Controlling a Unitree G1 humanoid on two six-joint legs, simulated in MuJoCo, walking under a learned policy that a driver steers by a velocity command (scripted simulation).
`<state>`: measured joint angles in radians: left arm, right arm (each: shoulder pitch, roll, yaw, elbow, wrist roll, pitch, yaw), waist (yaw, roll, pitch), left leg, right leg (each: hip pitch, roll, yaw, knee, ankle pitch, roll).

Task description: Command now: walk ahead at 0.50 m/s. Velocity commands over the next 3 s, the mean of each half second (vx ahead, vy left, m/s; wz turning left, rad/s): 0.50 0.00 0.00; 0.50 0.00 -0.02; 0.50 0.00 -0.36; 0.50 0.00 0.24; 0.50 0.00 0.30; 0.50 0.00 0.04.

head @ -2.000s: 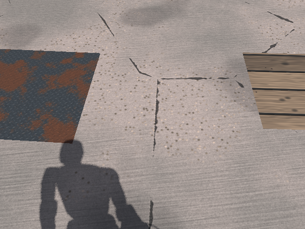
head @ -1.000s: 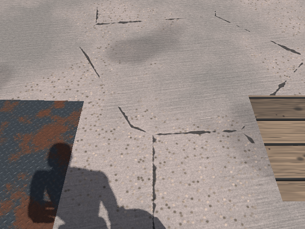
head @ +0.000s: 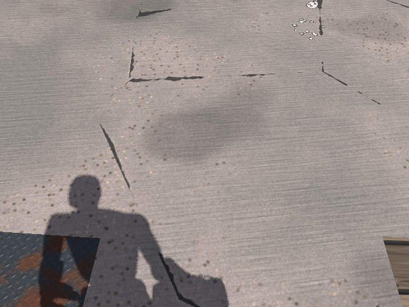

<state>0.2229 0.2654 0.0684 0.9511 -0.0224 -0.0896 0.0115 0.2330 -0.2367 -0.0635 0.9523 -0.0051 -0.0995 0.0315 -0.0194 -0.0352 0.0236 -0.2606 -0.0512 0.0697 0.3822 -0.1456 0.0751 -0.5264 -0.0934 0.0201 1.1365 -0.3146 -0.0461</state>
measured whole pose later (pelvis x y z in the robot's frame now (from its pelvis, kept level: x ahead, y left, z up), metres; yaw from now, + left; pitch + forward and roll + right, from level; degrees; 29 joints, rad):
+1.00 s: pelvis +0.56 -0.01 -0.02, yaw -1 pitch +2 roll -1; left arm 0.35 0.25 0.06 1.02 -0.03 -0.07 0.00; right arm 0.05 -0.24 -0.06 0.88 0.01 -0.10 0.03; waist 0.04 -0.01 0.04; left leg -0.45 0.01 0.06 0.56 -0.15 0.05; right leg -0.22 0.00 0.04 1.00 -0.50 -0.03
